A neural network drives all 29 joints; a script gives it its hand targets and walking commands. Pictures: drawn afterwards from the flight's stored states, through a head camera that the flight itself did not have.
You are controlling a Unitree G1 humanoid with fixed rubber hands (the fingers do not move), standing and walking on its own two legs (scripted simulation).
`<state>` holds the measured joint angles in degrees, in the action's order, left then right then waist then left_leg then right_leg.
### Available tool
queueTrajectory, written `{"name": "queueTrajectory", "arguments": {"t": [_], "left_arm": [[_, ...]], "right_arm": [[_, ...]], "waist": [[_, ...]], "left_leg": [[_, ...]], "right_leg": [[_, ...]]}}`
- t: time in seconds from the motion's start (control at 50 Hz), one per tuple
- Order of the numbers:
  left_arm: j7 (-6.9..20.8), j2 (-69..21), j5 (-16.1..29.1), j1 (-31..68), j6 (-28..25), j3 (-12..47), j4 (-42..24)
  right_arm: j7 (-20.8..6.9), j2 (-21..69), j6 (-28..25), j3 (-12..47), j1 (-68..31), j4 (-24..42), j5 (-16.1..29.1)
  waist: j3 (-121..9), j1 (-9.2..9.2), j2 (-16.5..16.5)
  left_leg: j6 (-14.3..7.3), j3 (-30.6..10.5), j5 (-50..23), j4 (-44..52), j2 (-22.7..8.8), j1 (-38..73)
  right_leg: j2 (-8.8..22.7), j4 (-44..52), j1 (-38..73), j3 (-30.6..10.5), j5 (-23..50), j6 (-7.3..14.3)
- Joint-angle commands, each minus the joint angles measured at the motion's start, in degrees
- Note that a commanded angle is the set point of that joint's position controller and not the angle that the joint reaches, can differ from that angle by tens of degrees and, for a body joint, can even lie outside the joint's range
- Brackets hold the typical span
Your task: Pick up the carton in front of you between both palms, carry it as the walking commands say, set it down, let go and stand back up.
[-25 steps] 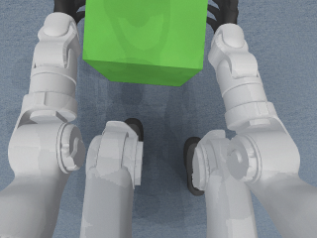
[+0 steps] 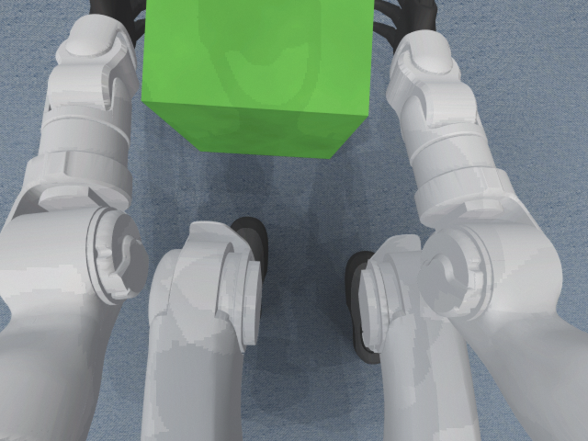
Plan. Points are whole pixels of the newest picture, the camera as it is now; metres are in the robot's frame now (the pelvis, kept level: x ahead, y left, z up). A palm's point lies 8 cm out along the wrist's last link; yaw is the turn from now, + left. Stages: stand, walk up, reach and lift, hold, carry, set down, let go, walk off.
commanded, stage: set down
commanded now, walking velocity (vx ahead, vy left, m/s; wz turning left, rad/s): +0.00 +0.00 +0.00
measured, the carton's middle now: (266, 60) +0.52 +0.11 -0.23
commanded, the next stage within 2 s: let go in 1.88 s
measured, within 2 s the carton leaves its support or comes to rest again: rests again in 0.64 s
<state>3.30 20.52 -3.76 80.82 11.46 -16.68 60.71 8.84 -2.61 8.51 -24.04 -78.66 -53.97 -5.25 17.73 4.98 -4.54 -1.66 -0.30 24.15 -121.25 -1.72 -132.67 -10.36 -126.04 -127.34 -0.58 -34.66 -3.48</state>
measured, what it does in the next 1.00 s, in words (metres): stands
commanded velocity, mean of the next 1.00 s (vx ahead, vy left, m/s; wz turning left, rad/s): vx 0.00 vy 0.00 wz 0.00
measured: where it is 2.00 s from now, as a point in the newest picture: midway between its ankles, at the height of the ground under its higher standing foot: (307, 310)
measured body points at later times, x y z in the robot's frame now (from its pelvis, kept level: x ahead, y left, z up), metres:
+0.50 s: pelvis +0.01 +0.00 +0.00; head +0.37 +0.05 +0.27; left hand +0.54 +0.26 -0.16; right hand +0.57 -0.05 -0.16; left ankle +0.15 +0.12 -0.34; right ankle +0.11 -0.11 -0.34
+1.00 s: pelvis +0.01 +0.01 +0.01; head +0.36 +0.07 +0.29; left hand +0.53 +0.30 -0.14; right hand +0.56 -0.07 -0.13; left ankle +0.15 +0.12 -0.34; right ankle +0.11 -0.11 -0.34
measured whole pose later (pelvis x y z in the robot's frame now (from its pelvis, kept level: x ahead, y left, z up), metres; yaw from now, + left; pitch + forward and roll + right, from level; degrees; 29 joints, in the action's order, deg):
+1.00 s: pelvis +0.01 +0.01 +0.01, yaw +0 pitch +34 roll -4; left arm 0.6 27.3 9.8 76.1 4.0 -9.7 58.1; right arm 11.0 -10.8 7.8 -7.2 -70.8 -45.5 8.8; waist 19.1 3.7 -4.0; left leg -2.3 -0.9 26.5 -121.8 -0.5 -129.1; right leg -8.3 -125.5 -121.8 0.5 -38.0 -3.8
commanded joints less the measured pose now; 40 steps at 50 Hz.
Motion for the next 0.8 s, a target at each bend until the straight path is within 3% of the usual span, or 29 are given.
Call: {"name": "queueTrajectory", "arguments": {"t": [0.0,0.06,0.12,0.16,0.18,0.22,0.24,0.28,0.3,0.32,0.34,0.36,0.38,0.44,0.46,0.48,0.5,0.52,0.54,0.56,0.58,0.6,0.62,0.64,0.7,0.72,0.74,0.76,0.78], "left_arm": [[12.56,-42.35,2.54,26.61,-1.56,11.7,-1.18],[12.34,-38.73,0.36,22.65,-1.23,9.54,1.21],[12.57,-37.81,1.42,21.79,-1.27,9.81,2.15],[12.34,-36.2,0.52,23.35,-1.33,8.62,-0.87],[12.25,-37.25,-0.62,21.62,-1.24,8.36,2.53],[12.3,-33.27,-2.91,18.0,-1.04,4.74,4.56],[12.23,-34.66,-0.92,17.31,-1.34,7.03,2.64],[12.13,-33.73,-2.61,16.03,-1.56,4.49,4.76],[11.92,-32.13,-1.62,16.66,-1.49,4.74,5.18],[11.59,-30.66,-3.41,15.38,-1.61,3.99,8.16],[11.35,-30.7,-1.91,15.26,-2.09,4.69,5.57],[11.03,-29.13,-1.22,15.31,-2.4,4.66,6.01],[10.78,-27.12,-1.62,15.31,-2.44,4.73,7.16],[6.64,-12.79,-2.79,10.23,-5.09,0.94,8.81],[4.07,-4.08,-1.97,8.14,-6.91,-0.08,8.3],[1.46,3.0,-0.24,5.46,-8.45,-0.97,12.36],[-1.39,11.42,0.98,7.84,-11.01,-0.84,8.13],[-2.91,12.3,3.67,8.63,-11.59,-0.35,9.0],[-3.66,14.27,5.04,8.42,-12.83,0.51,10.52],[-4.12,15.99,7.65,10.1,-13.46,1.72,8.47],[-4.35,16.56,9.37,12.77,-14.5,3.0,5.14],[-4.08,15.37,12.27,14.75,-15.03,5.47,2.21],[-3.94,15.53,14.44,15.77,-15.45,5.76,0.12],[-4.02,14.23,15.36,15.75,-15.13,6.64,3.01],[-3.31,19.66,16.16,13.97,-14.85,5.96,-3.83],[-3.13,20.16,16.59,13.37,-13.7,8.66,-0.32],[-3.17,19.43,17.15,14.81,-13.35,7.98,-2.65],[-3.11,18.64,17.88,14.71,-12.68,9.29,-2.81],[-2.73,19.73,16.39,12.15,-11.56,6.77,1.31]], "right_arm": [[-12.63,39.55,1.42,16.28,-26.54,-2.7,0.34],[-13.02,39.7,1.76,14.46,-25.96,-4.04,0.05],[-12.9,37.72,1.6,13.85,-21.78,-6.93,-0.31],[-13.05,37.43,1.7,12.52,-21.76,-6.44,-0.96],[-12.88,35.72,1.86,12.17,-20.61,-8.5,-2.4],[-12.53,33.74,1.55,11.53,-19.64,-9.1,-2.42],[-12.29,32.4,1.48,10.81,-18.11,-8.73,-2.97],[-12.1,30.64,0.36,12.02,-18.43,-6.35,-3.04],[-12.25,32.08,1.07,11.67,-17.35,-9.0,-1.85],[-11.97,30.67,0.58,11.38,-17.13,-10.17,-2.65],[-11.79,29.45,0.71,11.84,-15.85,-9.9,-2.1],[-11.74,28.85,0.09,11.62,-15.4,-8.93,-1.48],[-11.12,27.03,0.44,10.78,-14.97,-11.57,-2.3],[-8.0,13.08,-1.25,9.55,-11.31,-8.66,-1.92],[-6.21,4.37,-2.13,8.41,-9.46,-8.04,-0.96],[-3.68,-4.62,-3.89,10.52,-8.37,-8.1,0.58],[-1.67,-8.56,-4.91,11.42,-5.87,-7.22,3.07],[0.22,-13.43,-6.19,11.8,-9.14,-5.24,4.72],[1.02,-13.28,-6.74,13.28,-10.84,-3.81,7.03],[1.31,-15.67,-7.13,13.68,-10.97,-3.28,8.02],[1.01,-13.69,-7.51,14.7,-14.48,0.3,11.16],[0.82,-13.39,-7.84,17.31,-14.27,2.2,12.9],[0.62,-12.46,-7.85,19.74,-13.37,2.43,14.89],[0.47,-12.59,-7.52,18.68,-14.28,2.84,14.05],[0.21,-15.06,-6.45,18.82,-12.51,7.3,15.72],[0.31,-12.94,-5.53,21.26,-11.24,8.04,17.56],[0.11,-15.59,-5.06,20.29,-10.66,6.34,17.65],[0.33,-14.11,-4.79,20.16,-10.96,7.86,17.9],[0.33,-12.93,-3.9,20.94,-10.55,6.91,16.83]], "waist": [[-49.73,-0.56,-2.96],[-46.45,3.71,-2.15],[-44.83,1.3,-0.22],[-43.97,1.25,-1.16],[-43.25,0.58,-1.35],[-40.69,3.49,-2.14],[-42.12,0.08,-1.14],[-41.83,0.58,-2.45],[-41.17,3.46,-0.87],[-39.27,0.64,-1.52],[-39.89,1.29,0.43],[-41.2,0.5,-2.45],[-40.68,1.12,-1.55],[-41.37,2.07,-0.35],[-40.49,2.49,0.46],[-42.91,1.01,-1.53],[-45.54,3.31,-0.41],[-49.46,0.88,0.15],[-52.07,3.52,2.11],[-52.52,0.98,-0.02],[-55.12,3.2,3.21],[-59.09,1.39,3.01],[-60.43,3.33,1.66],[-59.64,1.62,1.04],[-66.96,3.13,3.18],[-68.25,2.18,2.16],[-65.93,3.68,3.77],[-66.22,3.04,3.92],[-62.7,4.77,1.97]], "left_leg": [[-0.34,-0.59,-1.45,6.86,4.29,32.69],[-1.19,-0.02,-1.53,8.15,4.67,29.26],[-0.71,-0.44,-2.21,6.62,4.26,28.54],[-1.68,-2.18,-2.05,7.72,4.89,28.79],[-0.75,-1.87,-2.26,7.02,4.11,29.52],[-1.3,-0.82,-1.36,7.53,4.35,26.34],[-0.9,-1.98,-1.65,7.57,4.58,29.1],[-0.39,-0.78,-3.29,6.44,3.98,26.67],[-1.35,-1.02,-3.28,7.1,4.07,27.96],[-0.75,-0.17,-1.0,7.04,3.44,26.05],[-0.39,-0.42,-0.85,6.82,3.47,26.3],[-1.15,-0.94,-0.22,7.5,4.43,26.18],[-1.12,-1.7,-0.18,7.37,3.81,27.12],[-0.04,-1.19,-2.53,6.66,2.73,28.43],[0.09,-1.57,-1.48,6.98,2.47,29.14],[0.54,-1.06,-3.29,6.62,1.51,31.68],[0.66,-1.69,-6.42,6.49,1.36,32.59],[1.0,-2.46,-10.5,5.96,1.3,35.53],[1.31,-2.72,-13.96,4.7,0.68,37.34],[1.31,-3.32,-14.93,4.07,0.8,36.66],[1.34,-3.66,-18.22,3.12,0.79,41.69],[1.27,-3.14,-19.0,3.01,0.55,42.47],[0.83,-2.37,-21.61,1.85,0.97,43.6],[0.38,-3.69,-23.39,1.6,0.24,44.75],[0.52,-2.6,-20.55,1.98,0.19,50.82],[-0.02,-3.18,-19.92,2.88,-0.55,53.62],[0.19,-2.74,-19.78,2.19,-0.04,53.86],[-0.03,-3.02,-19.26,3.5,-0.25,55.43],[-0.1,-1.95,-15.36,3.93,-0.2,51.25]], "right_leg": [[-1.16,13.48,10.71,3.12,0.42,3.86],[-0.86,13.46,9.87,2.35,1.28,3.02],[-0.66,12.66,8.87,2.77,2.29,3.77],[-1.04,11.81,5.89,3.32,2.01,3.84],[-0.45,12.54,6.98,2.3,1.38,3.86],[-0.21,13.34,6.99,2.59,1.08,3.18],[-0.26,12.32,7.85,3.6,1.53,3.18],[-0.14,13.54,8.64,1.9,3.05,3.33],[-0.36,12.76,7.73,1.83,2.65,3.48],[-0.69,14.4,8.63,1.66,0.92,3.62],[-0.22,12.84,11.07,1.55,2.8,3.56],[-0.45,12.35,9.93,3.33,2.54,2.87],[0.39,12.1,10.4,2.3,2.16,3.09],[1.24,12.11,13.97,1.52,4.08,1.92],[1.82,11.37,13.05,1.4,3.6,1.9],[2.01,12.05,17.14,2.19,4.76,0.53],[2.7,10.7,19.15,1.19,8.28,0.1],[2.85,10.23,18.3,2.69,10.73,-0.29],[3.51,10.22,17.93,1.4,11.76,-0.33],[4.4,9.25,16.83,2.96,12.29,-0.62],[4.51,9.09,16.7,2.08,13.56,-0.79],[4.12,8.66,18.97,1.94,15.22,-0.22],[4.34,8.39,19.75,1.69,16.82,-0.45],[4.15,7.74,18.73,2.34,16.69,-0.51],[4.98,8.76,20.8,2.67,12.87,0.09],[4.45,8.87,22.57,3.37,12.26,-0.44],[4.94,9.23,17.96,3.53,9.98,-0.18],[4.43,8.7,19.83,4.15,9.77,0.01],[4.52,9.85,19.34,3.9,6.46,0.16]]}}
